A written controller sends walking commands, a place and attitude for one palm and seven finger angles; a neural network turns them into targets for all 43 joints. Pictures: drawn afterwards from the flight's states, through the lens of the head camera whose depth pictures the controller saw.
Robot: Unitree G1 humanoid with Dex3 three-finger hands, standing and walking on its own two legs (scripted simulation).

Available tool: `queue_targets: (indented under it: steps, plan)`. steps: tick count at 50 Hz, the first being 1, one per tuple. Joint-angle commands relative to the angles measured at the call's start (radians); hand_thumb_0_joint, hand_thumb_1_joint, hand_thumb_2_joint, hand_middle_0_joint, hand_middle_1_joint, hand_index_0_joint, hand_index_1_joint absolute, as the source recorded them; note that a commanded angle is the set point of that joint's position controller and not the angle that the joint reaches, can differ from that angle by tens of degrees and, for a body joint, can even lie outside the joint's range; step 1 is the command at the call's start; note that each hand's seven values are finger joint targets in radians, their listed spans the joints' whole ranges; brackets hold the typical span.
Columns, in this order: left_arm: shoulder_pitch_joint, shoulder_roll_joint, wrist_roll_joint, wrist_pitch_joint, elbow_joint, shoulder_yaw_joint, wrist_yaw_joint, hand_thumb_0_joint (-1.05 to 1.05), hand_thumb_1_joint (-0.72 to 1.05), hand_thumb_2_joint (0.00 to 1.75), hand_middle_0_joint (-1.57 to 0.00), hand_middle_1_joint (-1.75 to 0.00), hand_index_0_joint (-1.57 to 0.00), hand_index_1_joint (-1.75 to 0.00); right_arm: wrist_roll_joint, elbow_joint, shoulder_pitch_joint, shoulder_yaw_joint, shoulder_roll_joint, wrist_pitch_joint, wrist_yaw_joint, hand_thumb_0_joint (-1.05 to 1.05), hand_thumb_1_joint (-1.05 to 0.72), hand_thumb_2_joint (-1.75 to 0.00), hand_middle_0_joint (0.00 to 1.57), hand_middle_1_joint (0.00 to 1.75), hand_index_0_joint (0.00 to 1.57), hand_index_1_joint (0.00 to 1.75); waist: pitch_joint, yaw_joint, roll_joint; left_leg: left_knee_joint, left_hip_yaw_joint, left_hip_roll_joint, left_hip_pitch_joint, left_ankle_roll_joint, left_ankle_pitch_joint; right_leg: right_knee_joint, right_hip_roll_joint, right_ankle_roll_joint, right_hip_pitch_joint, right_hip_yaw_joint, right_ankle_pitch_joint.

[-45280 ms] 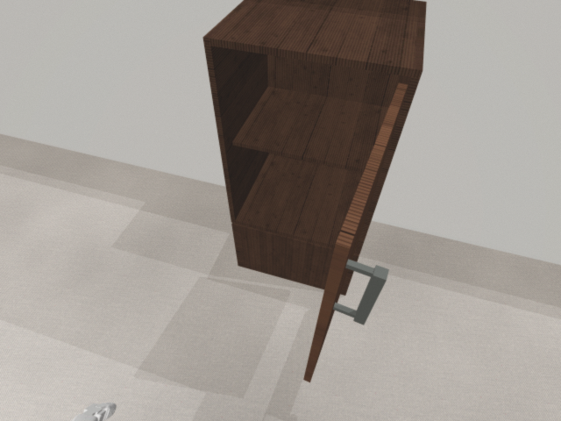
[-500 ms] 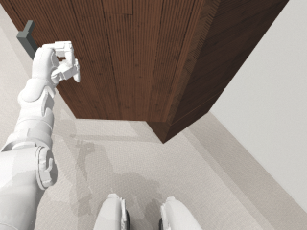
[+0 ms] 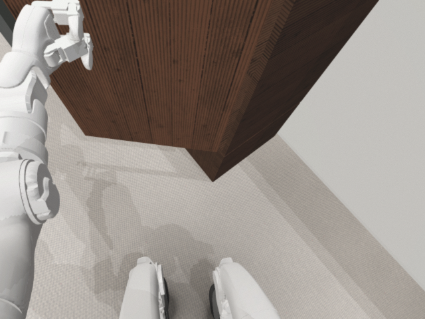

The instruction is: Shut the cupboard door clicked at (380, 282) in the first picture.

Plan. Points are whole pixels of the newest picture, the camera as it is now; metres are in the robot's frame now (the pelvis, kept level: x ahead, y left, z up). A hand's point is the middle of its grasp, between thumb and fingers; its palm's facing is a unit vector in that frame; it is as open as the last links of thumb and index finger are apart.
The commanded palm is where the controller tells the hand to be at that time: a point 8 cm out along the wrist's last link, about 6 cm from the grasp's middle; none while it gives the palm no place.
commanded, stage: push the door shut along its arc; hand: left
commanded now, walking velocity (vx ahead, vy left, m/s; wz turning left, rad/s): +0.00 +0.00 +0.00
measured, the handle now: (21, 29) +0.59 +0.25 +0.09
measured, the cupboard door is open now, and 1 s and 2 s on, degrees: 47 33 33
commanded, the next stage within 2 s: pull the fist back off the door in 0.32 s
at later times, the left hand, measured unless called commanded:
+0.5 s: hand (101, 17) +0.61 +0.13 +0.10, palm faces -0.16 -0.98 +0.09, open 3.3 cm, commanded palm +0.60 +0.13 +0.10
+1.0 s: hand (112, 44) +0.56 +0.11 +0.10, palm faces +0.15 -0.99 -0.02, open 3.1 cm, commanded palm +0.51 +0.15 +0.10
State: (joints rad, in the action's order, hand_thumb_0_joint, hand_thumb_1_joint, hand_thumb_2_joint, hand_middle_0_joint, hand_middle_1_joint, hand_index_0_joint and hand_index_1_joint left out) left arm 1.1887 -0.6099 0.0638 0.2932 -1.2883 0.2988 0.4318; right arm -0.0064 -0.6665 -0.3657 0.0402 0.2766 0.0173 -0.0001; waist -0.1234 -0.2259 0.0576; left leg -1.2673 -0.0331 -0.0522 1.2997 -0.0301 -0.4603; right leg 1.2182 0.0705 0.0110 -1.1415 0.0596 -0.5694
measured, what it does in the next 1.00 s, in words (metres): stands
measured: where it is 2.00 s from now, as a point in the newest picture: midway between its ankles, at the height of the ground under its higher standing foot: outside the picture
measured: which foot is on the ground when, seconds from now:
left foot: down 0.00-1.00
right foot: down 0.00-1.00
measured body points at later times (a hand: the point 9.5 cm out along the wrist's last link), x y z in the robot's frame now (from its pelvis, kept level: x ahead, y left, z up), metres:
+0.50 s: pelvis +0.00 +0.01 -0.02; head +0.20 +0.04 +0.38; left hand +0.61 +0.18 +0.10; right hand -0.05 -0.25 -0.11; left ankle +0.06 +0.10 -0.62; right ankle +0.00 -0.12 -0.62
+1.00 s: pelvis +0.03 -0.01 +0.03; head +0.16 +0.00 +0.46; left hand +0.54 +0.16 +0.10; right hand +0.00 -0.26 -0.08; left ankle +0.06 +0.10 -0.62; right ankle +0.00 -0.12 -0.62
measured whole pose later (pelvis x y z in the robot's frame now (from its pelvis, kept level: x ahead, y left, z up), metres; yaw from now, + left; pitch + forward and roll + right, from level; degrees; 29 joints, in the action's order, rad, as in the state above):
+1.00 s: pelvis +0.03 -0.01 +0.03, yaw +1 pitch +25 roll -3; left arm 0.95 -0.31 -0.02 0.44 -1.17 0.34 -0.12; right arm 0.07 -0.64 -0.45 -0.01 0.25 -0.04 -0.11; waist -0.16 -0.20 0.06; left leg -1.12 0.00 -0.05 1.11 -0.02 -0.46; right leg 1.09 0.06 0.02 -0.97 0.02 -0.56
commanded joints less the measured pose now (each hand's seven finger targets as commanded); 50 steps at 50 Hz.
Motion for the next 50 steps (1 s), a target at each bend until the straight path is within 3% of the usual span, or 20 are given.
queue_targets:
  steps: [1, 2, 10, 12, 17, 20, 21, 22, 23, 25, 27, 28, 30, 33, 36, 38, 39, 42, 45, 50]
  plan:
    - [0.579, -0.141, 0.011, 0.047, 0.204, -0.014, 0.018, 0.00, 0.90, 0.90, -1.30, -1.50, -1.30, -1.50, 0.009, 0.018, -0.210, -0.071, 0.195, 0.030, 0.011, 0.00, -0.90, -0.90, 0.20, 0.30, 0.20, 0.30, -0.550, -0.075, 0.205, 0.058, -0.085, 0.003, -0.676, -0.020, 0.357, -0.164, 0.014, 0.032, -0.057, -0.019, 0.283]
    - [0.601, -0.181, 0.011, 0.048, 0.216, 0.010, 0.020, 0.00, 0.90, 0.90, -1.30, -1.50, -1.30, -1.50, 0.010, 0.014, -0.214, -0.073, 0.203, 0.033, 0.013, 0.00, -0.90, -0.90, 0.20, 0.30, 0.20, 0.30, -0.572, -0.073, 0.209, 0.054, -0.091, -0.003, -0.688, -0.017, 0.369, -0.158, 0.013, 0.031, -0.062, -0.018, 0.287]
    - [0.687, -0.121, -0.022, -0.006, 0.170, -0.045, 0.015, 0.00, 0.90, 0.90, -1.30, -1.50, -1.30, -1.50, 0.021, -0.009, -0.232, -0.070, 0.204, 0.044, 0.012, 0.00, -0.90, -0.90, 0.20, 0.30, 0.20, 0.30, -0.562, -0.111, 0.238, 0.032, -0.113, -0.008, -0.698, -0.015, 0.354, -0.139, 0.018, 0.034, -0.160, 0.001, 0.254]
    - [0.732, -0.158, -0.024, -0.007, 0.197, -0.025, 0.015, 0.00, 0.90, 0.90, -1.30, -1.50, -1.30, -1.50, 0.024, -0.012, -0.245, -0.071, 0.209, 0.053, 0.013, 0.00, -0.90, -0.90, 0.20, 0.30, 0.20, 0.30, -0.601, -0.111, 0.241, 0.024, -0.119, -0.008, -0.706, -0.016, 0.376, -0.125, 0.018, 0.034, -0.159, 0.003, 0.262]
    - [0.783, -0.151, -0.040, -0.028, 0.195, -0.040, 0.023, 0.00, 0.90, 0.90, -1.30, -1.50, -1.30, -1.50, 0.031, -0.024, -0.259, -0.070, 0.207, 0.063, 0.014, 0.00, -0.90, -0.90, 0.20, 0.30, 0.20, 0.30, -0.629, -0.125, 0.277, 0.010, -0.126, -0.009, -0.722, -0.018, 0.406, -0.110, 0.022, 0.035, -0.189, 0.010, 0.272]
    - [0.780, -0.162, -0.051, -0.055, 0.148, -0.037, 0.022, 0.00, 0.90, 0.90, -1.30, -1.50, -1.30, -1.50, 0.034, -0.026, -0.265, -0.063, 0.205, 0.063, 0.016, 0.00, -0.90, -0.90, 0.20, 0.30, 0.20, 0.30, -0.599, -0.138, 0.242, 0.000, -0.113, -0.005, -0.668, -0.024, 0.376, -0.117, 0.026, 0.034, -0.170, 0.011, 0.270]
    - [0.804, -0.173, -0.056, -0.050, 0.168, -0.035, 0.024, 0.00, 0.90, 0.90, -1.30, -1.50, -1.30, -1.50, 0.038, -0.030, -0.275, -0.061, 0.204, 0.066, 0.016, 0.00, -0.90, -0.90, 0.20, 0.30, 0.20, 0.30, -0.613, -0.138, 0.268, 0.002, -0.121, -0.007, -0.687, -0.022, 0.401, -0.105, 0.026, 0.036, -0.181, 0.014, 0.272]
    - [0.769, -0.216, 0.019, -0.064, 0.213, 0.184, -0.172, 0.00, 0.90, 0.90, -1.30, -1.50, -1.30, -1.50, 0.057, 0.016, -0.331, -0.047, 0.185, 0.067, 0.004, 0.00, -0.90, -0.90, 0.20, 0.30, 0.20, 0.30, -0.661, -0.061, 0.298, 0.030, -0.136, -0.029, -0.678, -0.010, 0.420, -0.107, 0.010, 0.032, -0.121, 0.005, 0.291]
    - [0.688, -0.134, -0.004, -0.076, 0.187, 0.128, -0.265, 0.00, 0.90, 0.90, -1.30, -1.50, -1.30, -1.50, 0.063, 0.021, -0.320, -0.054, 0.178, 0.065, -0.019, 0.00, -0.90, -0.90, 0.20, 0.30, 0.20, 0.30, -0.677, -0.059, 0.300, 0.046, -0.141, -0.029, -0.691, 0.001, 0.433, -0.102, 0.010, 0.026, -0.121, 0.009, 0.291]
    - [0.661, -0.057, -0.023, -0.069, 0.236, 0.144, -0.433, 0.00, 0.90, 0.90, -1.30, -1.50, -1.30, -1.50, 0.090, 0.027, -0.342, -0.066, 0.167, 0.055, -0.054, 0.00, -0.90, -0.90, 0.20, 0.30, 0.20, 0.30, -0.663, -0.066, 0.238, 0.059, -0.131, -0.026, -0.675, 0.003, 0.419, -0.115, 0.009, 0.011, -0.091, 0.020, 0.295]
    - [0.605, -0.037, -0.121, -0.027, 0.268, 0.130, -0.589, 0.00, 0.90, 0.90, -1.30, -1.50, -1.30, -1.50, 0.116, 0.032, -0.351, -0.072, 0.158, 0.043, -0.086, 0.00, -0.90, -0.90, 0.20, 0.30, 0.20, 0.30, -0.658, -0.055, 0.233, 0.064, -0.126, -0.025, -0.668, 0.008, 0.442, -0.115, 0.010, 0.008, -0.083, 0.026, 0.299]
    - [0.622, -0.012, -0.172, 0.001, 0.313, 0.076, -0.623, 0.00, 0.90, 0.90, -1.30, -1.50, -1.30, -1.50, 0.122, 0.028, -0.356, -0.080, 0.158, 0.034, -0.101, 0.00, -0.90, -0.90, 0.20, 0.30, 0.20, 0.30, -0.675, -0.069, 0.256, 0.068, -0.124, -0.025, -0.700, 0.011, 0.455, -0.121, 0.009, 0.009, -0.082, 0.024, 0.306]
    - [0.608, 0.022, -0.206, 0.042, 0.364, 0.026, -0.626, 0.00, 0.90, 0.90, -1.30, -1.50, -1.30, -1.50, 0.120, 0.025, -0.360, -0.099, 0.161, 0.013, -0.120, 0.00, -0.90, -0.90, 0.20, 0.30, 0.20, 0.30, -0.704, -0.070, 0.267, 0.091, -0.123, -0.021, -0.765, 0.020, 0.471, -0.149, 0.014, 0.018, -0.036, 0.021, 0.333]
    - [0.603, 0.045, -0.139, 0.073, 0.398, 0.024, -0.564, 0.00, 0.90, 0.90, -1.30, -1.50, -1.30, -1.50, 0.101, 0.022, -0.347, -0.109, 0.163, -0.006, -0.112, 0.00, -0.90, -0.90, 0.20, 0.30, 0.20, 0.30, -0.734, -0.064, 0.232, 0.125, -0.110, -0.007, -0.799, 0.019, 0.484, -0.189, 0.022, 0.019, 0.068, 0.012, 0.387]
    - [0.511, 0.010, -0.111, 0.087, 0.339, 0.081, -0.552, 0.00, 0.90, 0.90, -1.30, -1.50, -1.30, -1.50, 0.095, 0.016, -0.341, -0.101, 0.160, -0.014, -0.102, 0.00, -0.90, -0.90, 0.20, 0.30, 0.20, 0.30, -0.666, -0.034, 0.205, 0.150, -0.086, 0.002, -0.768, 0.014, 0.463, -0.213, 0.022, 0.019, 0.111, 0.004, 0.399]
    - [0.449, 0.039, -0.109, 0.117, 0.329, 0.080, -0.568, 0.00, 0.90, 0.90, -1.30, -1.50, -1.30, -1.50, 0.096, 0.022, -0.328, -0.097, 0.145, -0.017, -0.104, 0.00, -0.90, -0.90, 0.20, 0.30, 0.20, 0.30, -0.618, -0.022, 0.186, 0.160, -0.064, 0.009, -0.738, 0.010, 0.465, -0.223, 0.018, 0.015, 0.145, -0.001, 0.425]
    - [0.391, 0.026, -0.109, 0.132, 0.308, 0.102, -0.577, 0.00, 0.90, 0.90, -1.30, -1.50, -1.30, -1.50, 0.097, 0.026, -0.325, -0.098, 0.144, -0.020, -0.106, 0.00, -0.90, -0.90, 0.20, 0.30, 0.20, 0.30, -0.594, -0.012, 0.144, 0.165, -0.051, 0.012, -0.710, 0.008, 0.458, -0.229, 0.017, 0.012, 0.179, -0.005, 0.444]
    - [0.289, 0.082, -0.116, 0.182, 0.298, 0.073, -0.583, 0.00, 0.90, 0.90, -1.30, -1.50, -1.30, -1.50, 0.096, 0.042, -0.304, -0.101, 0.134, -0.027, -0.113, 0.00, -0.90, -0.90, 0.20, 0.30, 0.20, 0.30, -0.543, 0.004, 0.114, 0.180, -0.032, 0.021, -0.688, 0.007, 0.465, -0.233, 0.013, 0.010, 0.214, -0.011, 0.486]
    - [0.154, 0.128, -0.095, 0.199, 0.260, 0.059, -0.569, 0.00, 0.90, 0.90, -1.30, -1.50, -1.30, -1.50, 0.086, 0.054, -0.279, -0.110, 0.135, -0.041, -0.114, 0.00, -0.90, -0.90, 0.20, 0.30, 0.20, 0.30, -0.487, 0.016, 0.025, 0.197, -0.005, 0.031, -0.634, 0.002, 0.418, -0.256, 0.010, 0.005, 0.276, -0.024, 0.512]
    - [0.121, 0.176, -0.057, 0.237, 0.338, 0.024, -0.538, 0.00, 0.90, 0.90, -1.30, -1.50, -1.30, -1.50, 0.069, 0.069, -0.232, -0.120, 0.129, -0.056, -0.102, 0.00, -0.90, -0.90, 0.20, 0.30, 0.20, 0.30, -0.477, 0.032, 0.002, 0.210, 0.016, 0.044, -0.630, -0.001, 0.386, -0.268, -0.001, -0.001, 0.330, -0.043, 0.549]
